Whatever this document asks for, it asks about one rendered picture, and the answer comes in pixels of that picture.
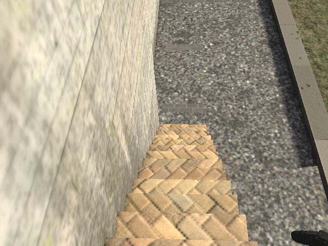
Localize stairs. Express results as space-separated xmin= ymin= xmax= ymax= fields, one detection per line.
xmin=104 ymin=124 xmax=258 ymax=246

